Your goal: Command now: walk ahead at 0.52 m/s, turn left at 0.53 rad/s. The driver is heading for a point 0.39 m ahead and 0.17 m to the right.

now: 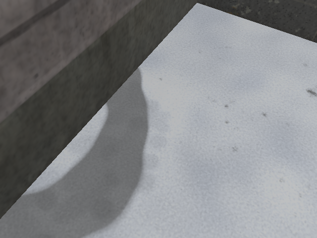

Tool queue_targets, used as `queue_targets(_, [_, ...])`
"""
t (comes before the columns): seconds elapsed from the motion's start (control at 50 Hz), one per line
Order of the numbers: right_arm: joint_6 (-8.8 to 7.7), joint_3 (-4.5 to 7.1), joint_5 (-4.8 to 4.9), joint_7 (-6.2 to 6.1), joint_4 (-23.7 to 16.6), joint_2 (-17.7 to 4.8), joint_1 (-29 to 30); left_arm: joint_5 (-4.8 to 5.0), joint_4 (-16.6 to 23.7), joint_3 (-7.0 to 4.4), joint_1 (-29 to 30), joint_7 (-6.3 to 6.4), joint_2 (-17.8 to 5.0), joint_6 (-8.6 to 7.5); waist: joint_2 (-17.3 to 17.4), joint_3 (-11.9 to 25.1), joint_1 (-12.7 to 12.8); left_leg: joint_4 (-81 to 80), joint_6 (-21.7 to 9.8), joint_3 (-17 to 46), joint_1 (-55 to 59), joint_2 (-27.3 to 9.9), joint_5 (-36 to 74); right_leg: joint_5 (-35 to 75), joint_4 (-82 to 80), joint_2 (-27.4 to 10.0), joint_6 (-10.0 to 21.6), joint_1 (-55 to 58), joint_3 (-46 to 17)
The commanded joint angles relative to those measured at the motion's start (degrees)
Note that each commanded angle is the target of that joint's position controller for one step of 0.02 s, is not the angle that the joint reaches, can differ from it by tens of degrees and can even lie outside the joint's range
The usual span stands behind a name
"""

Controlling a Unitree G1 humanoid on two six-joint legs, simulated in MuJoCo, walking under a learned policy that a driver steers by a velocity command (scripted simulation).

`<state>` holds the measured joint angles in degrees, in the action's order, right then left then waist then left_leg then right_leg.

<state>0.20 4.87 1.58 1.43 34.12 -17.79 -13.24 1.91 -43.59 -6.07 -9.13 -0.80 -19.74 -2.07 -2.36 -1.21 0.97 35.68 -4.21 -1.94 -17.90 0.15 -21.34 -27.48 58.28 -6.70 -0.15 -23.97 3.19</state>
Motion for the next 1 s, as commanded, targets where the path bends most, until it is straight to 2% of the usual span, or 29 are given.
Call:
queue_targets(0.02, [-4.03, 1.16, -0.53, -0.87, -0.97, -6.77, -7.63, -0.16, 7.64, -0.53, 8.30, -1.08, -6.05, -4.79, 11.37, -0.07, -4.08, -25.41, -12.39, 32.03, 22.36, -18.67, -16.52, 7.66, 8.26, -0.75, 2.62, -32.33, -6.35])
queue_targets(0.06, [-4.12, 0.22, -1.30, -1.59, -1.59, -5.88, -3.68, -1.11, 5.09, -0.54, 4.67, -1.76, -5.66, -4.46, 11.45, -0.42, -1.98, -26.26, -8.81, 21.85, 18.43, -14.03, -7.22, 17.24, 3.37, -1.88, 1.57, -26.99, -5.08])
queue_targets(0.08, [-3.69, 0.30, -3.79, -1.62, 0.81, -7.93, -6.16, -7.59, 1.82, 1.13, 0.05, -3.20, -1.91, -0.96, 9.41, 0.98, -1.45, -28.77, -4.70, 15.05, 15.86, -9.70, 0.66, 20.28, 4.13, -0.21, 0.00, -21.02, -0.54])
queue_targets(0.1, [-3.87, 0.39, -4.02, -1.07, 1.92, -7.82, -7.43, -7.35, 1.77, 0.88, -0.16, -3.69, -2.00, 0.53, 8.88, -0.64, -1.67, -29.07, -3.97, 11.97, 14.89, -9.08, 5.32, 21.81, 4.64, 0.00, -0.71, -20.82, -0.04])
queue_targets(0.12, [-4.14, 0.23, -3.66, -0.64, 2.86, -7.34, -8.94, -5.82, 2.08, 0.91, 1.02, -3.87, -2.11, 1.44, 8.51, -1.74, -2.41, -29.58, -3.43, 9.77, 14.99, -9.13, 6.98, 22.75, 4.50, 0.12, -1.06, -22.03, -0.58])
queue_targets(0.18, [-4.89, -0.21, -3.83, -0.63, 4.89, -6.27, -12.38, -3.22, 3.70, 0.66, 5.71, -3.93, -2.61, 1.91, 7.78, -5.70, -4.83, -31.63, -2.28, 5.34, 16.72, -11.30, 6.69, 24.81, 1.28, 4.43, -1.06, -27.28, -7.08])
queue_targets(0.28, [-6.39, -1.17, -3.68, -1.76, 8.04, -4.36, -11.67, -4.35, 5.03, 1.62, 8.66, -4.92, -1.47, 1.15, 6.22, -9.23, -4.13, -34.93, -0.32, -3.04, 21.18, -12.37, 15.94, 29.37, -7.60, 4.79, 2.83, -28.03, -1.72])
queue_targets(0.32, [-6.57, -1.46, -3.65, -2.22, 10.07, -4.15, -12.82, -4.43, 6.76, 2.70, 10.89, -5.36, 0.09, 1.11, 6.19, -9.79, -4.41, -33.68, 0.53, -6.95, 23.99, -12.44, 31.35, 27.13, -12.52, 4.97, 5.20, -25.59, 3.10])
queue_targets(0.36, [-6.48, -1.40, -4.03, -2.92, 11.04, -6.07, -12.40, -3.55, 7.57, 3.43, 9.51, -4.86, 0.67, 1.38, 8.11, -5.84, -2.72, -26.43, 2.13, -10.68, 26.10, -12.42, 67.92, 23.03, -16.41, 9.18, 8.51, -15.39, 8.94])
queue_targets(0.4, [-4.99, -0.76, -5.17, -4.01, 11.84, -9.24, -12.05, -3.30, 5.51, 2.86, -1.40, -3.84, -1.69, 1.37, 11.01, 1.67, 3.16, -7.86, 2.80, -10.79, 30.79, -14.16, 93.57, 15.27, -17.17, 13.90, 11.25, -5.00, 9.74])
queue_targets(0.42, [-4.25, -0.42, -5.60, -4.18, 11.71, -10.58, -11.07, -3.63, 1.87, 1.93, -13.69, -3.14, -3.87, 0.83, 10.95, 7.32, 7.94, 7.46, 2.10, -9.54, 28.00, -14.57, 93.46, 12.28, -18.87, 15.62, 12.27, 6.63, 6.84])
queue_targets(0.44, [-4.63, -0.55, -4.22, -3.70, 11.07, -10.35, -9.56, -4.77, -0.37, 0.81, -22.16, -2.24, -6.24, -0.13, 7.64, 10.72, 12.30, 24.77, 1.45, -9.96, 17.30, -11.76, 77.55, 15.53, -27.51, 12.78, 13.67, 21.73, -0.76])
queue_targets(0.46, [-5.53, -3.02, -2.31, -1.82, 7.90, -0.09, -14.19, -6.07, -0.47, -1.17, -20.02, -1.25, -13.49, 0.32, -11.43, 14.31, 4.21, 50.81, 4.21, -7.61, -13.35, 0.95, 2.53, 22.14, -27.51, -7.62, 21.67, 44.36, -30.54])
queue_targets(0.48, [-8.64, -3.26, -0.93, -1.57, 7.02, -4.83, -11.91, 0.45, 3.08, -0.69, -18.76, -0.29, -10.32, -1.17, -7.51, 24.99, 7.09, 61.38, 3.89, 10.22, -19.25, 5.81, -8.64, 26.69, -37.31, -12.01, 26.54, 50.41, -53.54])
queue_targets(0.5, [-9.55, -2.29, 1.33, -1.58, 5.20, -7.49, -5.99, -0.24, 2.75, 0.00, -15.52, 0.12, -8.28, -1.91, -1.02, 17.80, 6.65, 58.92, 2.97, 12.52, -21.42, 1.66, -4.12, 36.23, -38.89, -12.07, 23.11, 43.92, -43.63])
queue_targets(0.52, [-9.80, -2.58, 1.72, -2.08, 3.65, -6.80, -2.65, -0.50, 3.11, 0.70, -11.80, -0.28, -6.12, -2.64, 7.01, 9.96, 3.49, 51.51, 2.49, 11.25, -19.05, -1.33, -1.69, 42.80, -39.72, -10.25, 20.56, 32.56, -35.31])
queue_targets(0.54, [-9.40, -2.17, 0.95, -2.54, 4.30, -6.32, -1.20, -0.79, 3.58, 1.31, -7.55, -0.61, -4.22, -3.00, 10.71, 4.08, 0.85, 46.92, 2.93, 8.90, -17.63, -3.25, -1.22, 48.98, -40.19, -7.83, 18.20, 23.27, -28.16])
queue_targets(0.58, [-7.47, -1.57, -0.02, -2.30, 4.99, -5.88, -4.02, -1.79, 3.99, 2.48, -5.21, -0.36, -1.31, -3.21, 5.36, 0.34, -2.40, 41.29, 3.28, 7.28, -13.22, -5.55, 1.39, 57.46, -42.83, -3.54, 14.78, 13.48, -18.83])
queue_targets(0.64, [-5.66, -1.89, -1.84, -2.27, 4.39, -2.73, -4.04, -1.03, 3.37, 2.20, -3.30, 0.51, -3.10, -3.71, 2.17, 0.39, -4.11, 27.79, 5.50, 2.00, -10.92, -3.93, 7.15, 69.62, -43.78, 2.99, 10.45, 7.60, -8.79])
queue_targets(0.7, [-5.38, -2.29, -1.93, -2.59, 3.72, -0.83, -0.18, -0.99, 2.68, 2.32, -3.60, 2.10, -3.50, -2.33, -0.42, 3.74, -2.18, 12.20, 7.43, -0.74, -9.51, -1.35, 18.69, 68.76, -42.08, 6.71, 6.84, 10.71, -3.52])
queue_targets(0.76, [-6.33, -2.60, -1.69, -1.22, 1.40, -0.51, 9.16, -0.69, 0.64, 2.34, -9.11, 3.80, -3.63, -0.23, -0.28, 4.74, 3.14, -2.25, 8.04, -1.28, -11.68, 0.36, 30.99, 61.16, -39.94, 5.30, 4.01, 19.54, -4.93])
queue_targets(0.8, [-7.16, -2.31, -1.61, 0.13, 0.88, -1.85, 10.68, -1.54, 0.41, 2.11, -9.36, 4.37, -4.06, 0.56, -2.14, 4.71, 3.57, -6.30, 7.09, -0.17, -10.85, 0.58, 33.70, 56.84, -38.12, 2.91, 4.12, 22.42, -7.08])
queue_targets(0.84, [-8.01, -1.28, -2.14, 0.70, 1.99, -4.68, 6.74, -2.25, 0.84, 1.99, -7.49, 4.47, -3.83, 0.79, -3.30, 5.14, 1.09, -7.60, 4.67, 0.29, -8.02, 1.63, 30.06, 60.70, -32.97, 1.02, 4.44, 24.06, -9.34])
queue_targets(0.88, [-9.03, -0.48, -2.97, 0.23, 5.23, -6.25, -4.36, -2.48, 1.82, 2.22, -3.72, 4.13, -3.16, 0.99, -2.77, 8.30, -5.25, -13.58, 1.62, 0.34, 1.86, 1.07, 37.48, 64.89, -20.19, 2.72, 2.77, 24.27, -8.69])
queue_targets(0.9, [-9.11, -0.18, -5.04, -0.20, 5.52, -9.51, -8.57, -4.11, 3.27, 2.49, -5.16, 3.63, -2.42, 0.51, 4.69, 14.74, -5.26, -7.76, -4.32, 8.87, 18.52, -7.74, 63.71, 46.83, -4.64, 7.22, -0.20, 14.31, -9.44])
queue_targets(0.92, [-8.01, -1.34, -6.30, -0.38, 5.08, -6.77, -6.98, -3.44, 1.27, 3.66, -14.18, 2.48, 1.53, 0.29, 16.73, 23.00, -1.75, -4.75, -17.65, 27.40, 33.51, -23.74, 79.62, -9.49, 13.47, 13.63, -4.68, -1.50, -10.74])
queue_targets(0.94, [-6.89, -1.54, -4.78, -0.64, 4.78, -4.33, -7.76, -1.41, -0.61, 2.83, -13.56, 1.26, -3.85, 0.60, 10.62, 26.18, -4.43, -8.26, -18.45, 31.55, 31.24, -22.88, 68.41, -13.06, 17.04, 12.98, -3.79, -2.03, -16.72])
queue_targets(0.96, [-6.03, -1.43, -3.10, -1.12, 3.75, -4.45, -2.14, -0.13, 0.61, 2.27, -8.98, 1.13, -5.44, 1.42, 6.79, 18.14, -3.34, -10.80, -15.84, 27.93, 24.56, -21.04, 52.92, -9.52, 18.49, 10.40, -3.51, -5.71, -15.51])
queue_targets(1.0, [-4.06, -2.80, -2.35, -1.80, 2.80, -1.91, 4.91, -1.18, 1.12, 2.44, -4.86, 2.03, -3.89, 3.94, 1.53, 7.65, -0.69, -17.29, -10.97, 21.70, 6.75, -16.11, 27.24, -4.78, 12.10, 6.77, -3.47, -3.74, -10.63])
